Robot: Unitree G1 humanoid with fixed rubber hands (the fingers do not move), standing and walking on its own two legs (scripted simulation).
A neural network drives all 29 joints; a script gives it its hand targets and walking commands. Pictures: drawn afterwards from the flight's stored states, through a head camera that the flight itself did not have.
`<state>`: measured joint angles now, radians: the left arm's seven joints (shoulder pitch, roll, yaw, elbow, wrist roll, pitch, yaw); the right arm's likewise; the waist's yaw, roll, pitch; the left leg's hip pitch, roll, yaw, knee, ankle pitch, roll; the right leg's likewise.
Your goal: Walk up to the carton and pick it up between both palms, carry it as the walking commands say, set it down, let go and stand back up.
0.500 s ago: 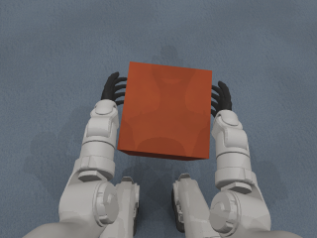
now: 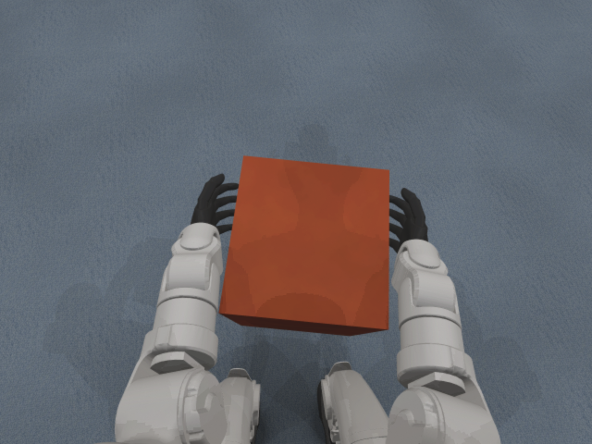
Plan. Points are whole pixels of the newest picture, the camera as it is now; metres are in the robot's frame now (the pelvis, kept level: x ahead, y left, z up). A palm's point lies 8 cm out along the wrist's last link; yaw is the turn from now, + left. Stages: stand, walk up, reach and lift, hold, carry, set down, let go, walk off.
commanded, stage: reach and lift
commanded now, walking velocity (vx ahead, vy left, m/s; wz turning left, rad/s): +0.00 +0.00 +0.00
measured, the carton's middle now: (304, 259) +0.37 -0.03 -0.11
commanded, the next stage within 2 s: none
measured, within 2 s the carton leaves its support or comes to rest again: neither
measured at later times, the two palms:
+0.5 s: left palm (193, 220) +0.38 +0.12 +0.04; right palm (432, 234) +0.35 -0.17 +0.04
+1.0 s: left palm (177, 213) +0.36 +0.12 +0.11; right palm (466, 226) +0.33 -0.17 +0.11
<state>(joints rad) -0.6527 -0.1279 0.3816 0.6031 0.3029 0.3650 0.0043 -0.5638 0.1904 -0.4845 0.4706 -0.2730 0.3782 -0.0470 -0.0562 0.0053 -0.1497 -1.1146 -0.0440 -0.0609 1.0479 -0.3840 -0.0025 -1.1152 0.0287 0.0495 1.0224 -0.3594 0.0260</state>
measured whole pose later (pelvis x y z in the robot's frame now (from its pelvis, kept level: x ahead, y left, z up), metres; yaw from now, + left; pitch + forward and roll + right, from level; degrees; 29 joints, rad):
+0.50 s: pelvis +0.02 +0.00 +0.06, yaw +0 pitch +15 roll +0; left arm -0.50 -0.17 0.36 0.52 0.34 0.40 -0.02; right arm -0.44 0.21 -0.42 0.41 -0.31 0.42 -0.03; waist -0.06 0.00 -0.07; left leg -0.70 -0.03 -0.06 0.71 -0.28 0.00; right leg -0.70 0.02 0.06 0.69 -0.26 0.02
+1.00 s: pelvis +0.03 +0.00 +0.08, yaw +0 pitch +0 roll +0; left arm -0.40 -0.17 0.29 0.48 0.32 0.56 0.00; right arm -0.37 0.19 -0.35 0.39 -0.31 0.59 -0.03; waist -0.07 0.00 -0.03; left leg -0.26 -0.03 -0.07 0.49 -0.23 0.01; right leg -0.27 0.01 0.06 0.47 -0.20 0.02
